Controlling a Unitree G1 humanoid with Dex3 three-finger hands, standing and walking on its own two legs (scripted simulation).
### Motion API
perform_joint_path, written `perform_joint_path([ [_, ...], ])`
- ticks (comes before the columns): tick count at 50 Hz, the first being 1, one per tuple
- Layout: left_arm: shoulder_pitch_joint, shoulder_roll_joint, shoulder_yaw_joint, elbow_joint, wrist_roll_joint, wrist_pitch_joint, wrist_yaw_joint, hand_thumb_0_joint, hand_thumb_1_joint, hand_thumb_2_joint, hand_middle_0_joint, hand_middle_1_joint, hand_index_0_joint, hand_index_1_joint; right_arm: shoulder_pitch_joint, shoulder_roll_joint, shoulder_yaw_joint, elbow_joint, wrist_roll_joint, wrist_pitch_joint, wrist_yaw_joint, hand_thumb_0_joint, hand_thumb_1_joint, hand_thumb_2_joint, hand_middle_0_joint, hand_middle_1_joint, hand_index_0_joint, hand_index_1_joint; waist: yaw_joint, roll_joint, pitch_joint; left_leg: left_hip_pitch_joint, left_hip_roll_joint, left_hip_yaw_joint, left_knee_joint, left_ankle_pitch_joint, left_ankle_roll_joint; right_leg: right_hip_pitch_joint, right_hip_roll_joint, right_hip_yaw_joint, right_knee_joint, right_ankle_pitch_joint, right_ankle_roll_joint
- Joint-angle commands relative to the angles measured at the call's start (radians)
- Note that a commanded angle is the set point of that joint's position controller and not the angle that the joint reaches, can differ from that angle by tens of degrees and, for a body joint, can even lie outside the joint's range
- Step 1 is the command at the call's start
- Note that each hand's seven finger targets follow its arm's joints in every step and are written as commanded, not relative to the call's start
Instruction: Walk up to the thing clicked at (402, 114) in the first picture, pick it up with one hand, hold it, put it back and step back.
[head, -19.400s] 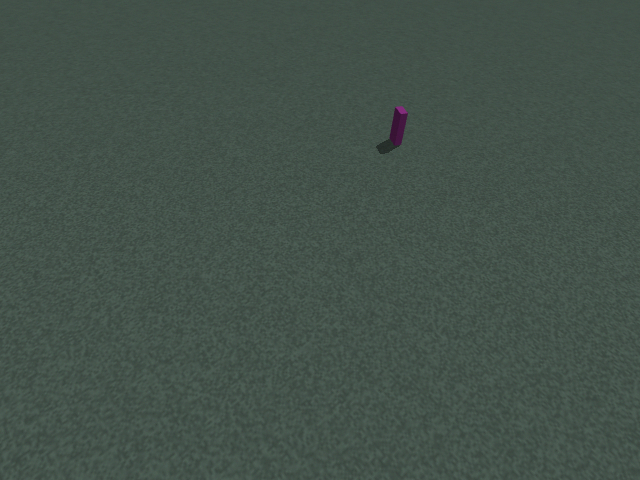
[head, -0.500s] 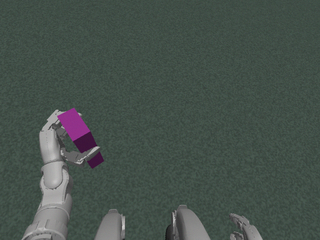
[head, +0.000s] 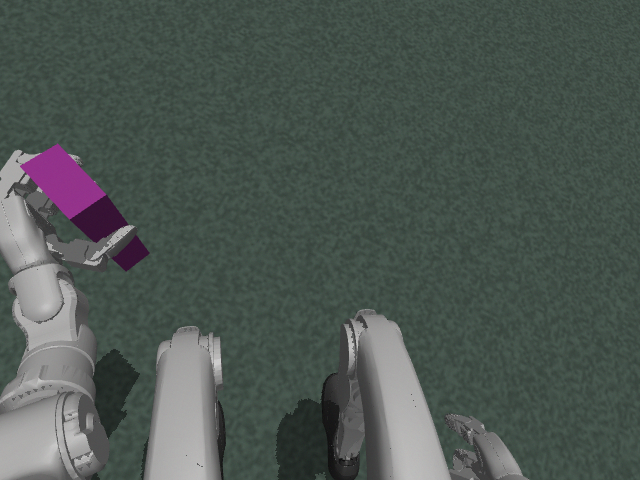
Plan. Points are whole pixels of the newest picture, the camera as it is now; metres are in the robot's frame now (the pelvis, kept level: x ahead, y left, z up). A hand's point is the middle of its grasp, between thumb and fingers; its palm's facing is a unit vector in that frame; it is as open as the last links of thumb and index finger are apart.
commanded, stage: crouch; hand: left
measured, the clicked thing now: (97, 218) +0.44 +0.23 -0.07
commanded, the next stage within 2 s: lower in 0.80 s
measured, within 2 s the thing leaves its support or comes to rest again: neither
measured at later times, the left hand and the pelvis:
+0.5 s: hand (106, 236) +0.45 +0.25 -0.18, palm faces +0.36 -0.93 -0.04, open 11.1 cm; pelvis -0.03 +0.01 -0.12, yaw -3 degrees
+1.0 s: hand (116, 246) +0.46 +0.26 -0.24, palm faces +0.33 -0.94 -0.06, open 11.2 cm; pelvis -0.03 +0.01 -0.16, yaw -5 degrees
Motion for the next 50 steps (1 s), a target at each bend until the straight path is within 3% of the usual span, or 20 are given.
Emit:
perform_joint_path([
  [1,-0.428,0.331,0.085,-0.268,-0.010,-0.135,-0.001,0.000,-0.044,1.335,-1.248,-1.469,-1.258,-1.483,0.125,-0.209,-0.056,-0.040,-0.009,-0.012,-0.011,0.000,-0.926,-0.915,0.199,0.299,0.199,0.299,0.014,0.212,-0.678,0.350,-0.041,0.049,-0.168,0.232,0.034,0.326,0.048,-0.012,-0.123,0.205,-0.040],
  [2,-0.405,0.301,0.072,-0.210,-0.010,-0.128,-0.005,0.000,-0.039,1.335,-1.236,-1.462,-1.246,-1.477,0.124,-0.211,-0.051,-0.038,-0.011,-0.012,-0.008,0.000,-0.926,-0.916,0.198,0.299,0.199,0.299,0.004,0.202,-0.675,0.344,-0.039,0.045,-0.154,0.228,0.033,0.304,0.049,-0.018,-0.107,0.200,-0.040],
  [3,-0.454,0.337,0.089,-0.258,-0.005,-0.136,-0.007,0.000,-0.022,1.337,-1.235,-1.464,-1.247,-1.477,0.125,-0.218,-0.050,-0.027,-0.013,-0.011,-0.008,0.000,-0.921,-0.914,0.199,0.299,0.199,0.299,0.004,0.231,-0.669,0.336,-0.037,0.047,-0.141,0.217,0.031,0.276,0.049,-0.024,-0.079,0.194,-0.041],
  [7,-0.470,0.368,0.108,-0.222,0.010,-0.125,-0.012,0.000,-0.023,1.326,-1.235,-1.450,-1.244,-1.466,0.124,-0.233,-0.045,-0.029,-0.021,-0.004,-0.005,0.000,-0.922,-0.914,0.198,0.299,0.199,0.299,-0.002,0.261,-0.668,0.305,-0.036,0.040,-0.092,0.199,0.027,0.202,0.046,-0.040,-0.009,0.176,-0.042],
  [8,-0.455,0.335,0.086,-0.185,0.012,-0.117,-0.018,0.000,-0.020,1.322,-1.231,-1.448,-1.240,-1.463,0.119,-0.233,-0.045,-0.031,-0.023,-0.003,-0.003,0.000,-0.922,-0.914,0.198,0.299,0.199,0.299,-0.015,0.257,-0.644,0.279,-0.037,0.042,-0.081,0.172,0.028,0.183,0.046,-0.043,0.000,0.157,-0.041],
  [10,-0.458,0.358,0.104,-0.175,0.011,-0.114,-0.024,0.000,-0.013,1.320,-1.246,-1.454,-1.256,-1.468,0.118,-0.243,-0.042,-0.023,-0.025,-0.001,-0.004,0.000,-0.920,-0.913,0.198,0.299,0.199,0.299,-0.017,0.236,-0.617,0.232,-0.037,0.043,-0.053,0.139,0.031,0.166,0.045,-0.048,0.020,0.138,-0.037],
  [12,-0.496,0.374,0.106,-0.211,0.011,-0.115,-0.030,0.000,-0.025,1.313,-1.239,-1.453,-1.251,-1.465,0.128,-0.247,-0.036,-0.024,-0.032,0.002,-0.003,0.000,-0.914,-0.911,0.199,0.299,0.199,0.299,-0.026,0.239,-0.657,0.220,-0.039,0.048,-0.013,0.158,0.034,0.177,0.047,-0.049,0.040,0.162,-0.034],
  [18,-0.497,0.418,0.118,-0.173,0.016,-0.101,-0.034,0.000,0.047,1.305,-1.238,-1.445,-1.254,-1.452,0.109,-0.260,-0.014,-0.031,-0.040,0.006,-0.004,0.000,-0.903,-0.907,0.199,0.300,0.199,0.300,-0.035,0.203,-0.587,0.084,-0.043,0.045,0.054,0.066,0.044,0.143,0.052,-0.060,0.079,0.091,-0.026],
  [19,-0.493,0.421,0.131,-0.164,0.011,-0.103,-0.033,0.000,0.069,1.321,-1.248,-1.463,-1.266,-1.468,0.116,-0.266,-0.006,-0.030,-0.043,0.010,-0.003,0.000,-0.901,-0.906,0.199,0.300,0.199,0.300,-0.045,0.205,-0.580,0.083,-0.042,0.037,0.066,0.082,0.044,0.144,0.050,-0.066,0.090,0.108,-0.025],
  [22,-0.488,0.454,0.139,-0.189,0.020,-0.102,-0.033,0.000,0.071,1.313,-1.254,-1.463,-1.273,-1.467,0.117,-0.276,0.001,-0.029,-0.048,0.016,-0.002,0.000,-0.900,-0.906,0.199,0.300,0.199,0.300,-0.029,0.247,-0.591,0.087,-0.041,0.036,0.080,0.101,0.037,0.127,0.053,-0.071,0.123,0.120,-0.029],
  [25,-0.473,0.454,0.143,-0.174,0.025,-0.100,-0.037,0.000,0.093,1.321,-1.249,-1.466,-1.269,-1.468,0.115,-0.291,0.009,-0.032,-0.055,0.019,-0.002,0.000,-0.897,-0.905,0.199,0.300,0.199,0.300,-0.046,0.257,-0.570,0.094,-0.037,0.021,0.105,0.139,0.032,0.091,0.055,-0.084,0.154,0.159,-0.032],
  [26,-0.484,0.420,0.112,-0.171,0.027,-0.100,-0.039,0.000,0.093,1.311,-1.243,-1.456,-1.263,-1.457,0.113,-0.289,0.017,-0.024,-0.060,0.020,0.001,0.000,-0.899,-0.905,0.199,0.300,0.199,0.300,-0.063,0.267,-0.538,0.082,-0.037,0.016,0.113,0.138,0.032,0.075,0.054,-0.088,0.164,0.162,-0.033],
  [27,-0.491,0.461,0.147,-0.201,0.027,-0.104,-0.034,0.000,0.112,1.307,-1.240,-1.449,-1.259,-1.450,0.112,-0.301,0.017,-0.036,-0.062,0.020,0.002,0.000,-0.899,-0.905,0.199,0.300,0.199,0.300,-0.056,0.270,-0.551,0.082,-0.037,0.014,0.123,0.153,0.033,0.084,0.056,-0.088,0.168,0.179,-0.032],
  [30,-0.469,0.445,0.138,-0.184,0.027,-0.101,-0.032,0.000,0.105,1.326,-1.261,-1.471,-1.280,-1.473,0.100,-0.306,0.026,-0.042,-0.067,0.026,0.009,0.000,-0.895,-0.905,0.199,0.300,0.199,0.300,-0.054,0.276,-0.519,0.073,-0.034,0.001,0.126,0.117,0.029,0.046,0.056,-0.100,0.186,0.146,-0.034],
  [32,-0.477,0.466,0.148,-0.197,0.032,-0.108,-0.025,0.000,0.149,1.330,-1.258,-1.468,-1.277,-1.469,0.094,-0.322,0.032,-0.050,-0.074,0.027,0.012,0.000,-0.892,-0.904,0.199,0.300,0.199,0.300,-0.064,0.305,-0.517,0.094,-0.032,-0.009,0.136,0.131,0.025,0.031,0.055,-0.107,0.203,0.163,-0.035],
  [36,-0.469,0.456,0.123,-0.190,0.033,-0.110,-0.033,0.000,0.142,1.328,-1.273,-1.477,-1.294,-1.477,0.093,-0.326,0.046,-0.048,-0.081,0.032,0.018,0.000,-0.896,-0.904,0.199,0.300,0.199,0.300,-0.084,0.305,-0.486,0.059,-0.031,-0.014,0.159,0.115,0.028,0.031,0.057,-0.112,0.211,0.157,-0.032],
  [37,-0.448,0.482,0.148,-0.197,0.031,-0.109,-0.031,0.000,0.165,1.344,-1.281,-1.489,-1.302,-1.489,0.096,-0.328,0.046,-0.054,-0.079,0.031,0.018,0.000,-0.888,-0.902,0.199,0.300,0.199,0.300,-0.075,0.287,-0.505,0.046,-0.033,-0.010,0.170,0.122,0.033,0.057,0.060,-0.109,0.204,0.163,-0.031],
  [45,-0.422,0.497,0.146,-0.208,0.030,-0.122,-0.033,0.000,0.180,1.350,-1.285,-1.497,-1.306,-1.496,0.080,-0.351,0.067,-0.061,-0.094,0.037,0.023,0.000,-0.894,-0.904,0.199,0.300,0.199,0.300,-0.082,0.336,-0.481,0.080,-0.028,-0.035,0.184,0.161,0.021,0.030,0.061,-0.128,0.245,0.195,-0.036],
  [46,-0.422,0.473,0.125,-0.171,0.033,-0.118,-0.036,0.000,0.145,1.321,-1.299,-1.511,-1.323,-1.506,0.084,-0.353,0.069,-0.054,-0.096,0.039,0.026,0.000,-0.906,-0.906,0.199,0.299,0.199,0.299,-0.092,0.324,-0.455,0.075,-0.028,-0.038,0.184,0.142,0.021,0.002,0.060,-0.134,0.246,0.180,-0.036],
  [50,-0.401,0.466,0.126,-0.111,0.020,-0.132,-0.033,0.000,0.106,1.340,-1.289,-1.517,-1.310,-1.516,0.059,-0.358,0.098,-0.066,-0.100,0.038,0.031,0.000,-0.900,-0.906,0.199,0.300,0.199,0.300,-0.122,0.266,-0.393,0.002,-0.027,-0.043,0.225,0.134,0.031,0.024,0.068,-0.138,0.245,0.185,-0.030],
])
